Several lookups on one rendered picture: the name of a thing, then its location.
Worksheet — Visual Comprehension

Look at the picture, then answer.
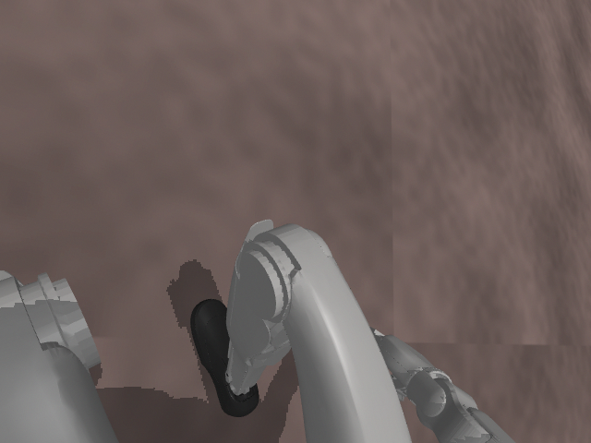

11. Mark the right robot arm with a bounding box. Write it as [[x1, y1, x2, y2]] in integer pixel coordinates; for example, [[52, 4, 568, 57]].
[[406, 368, 515, 443]]

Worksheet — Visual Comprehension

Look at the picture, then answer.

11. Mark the right robot hand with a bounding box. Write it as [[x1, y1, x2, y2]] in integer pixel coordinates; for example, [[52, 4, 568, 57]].
[[370, 327, 435, 401]]

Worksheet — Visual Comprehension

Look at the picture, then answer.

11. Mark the right robot foot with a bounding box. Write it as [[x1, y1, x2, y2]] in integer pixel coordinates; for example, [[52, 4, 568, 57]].
[[190, 299, 259, 417]]

